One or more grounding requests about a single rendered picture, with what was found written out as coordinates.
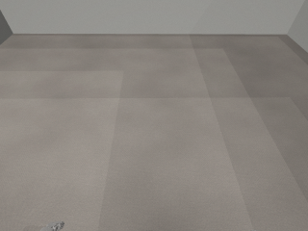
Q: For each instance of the left robot hand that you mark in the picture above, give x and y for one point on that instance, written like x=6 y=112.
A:
x=53 y=226

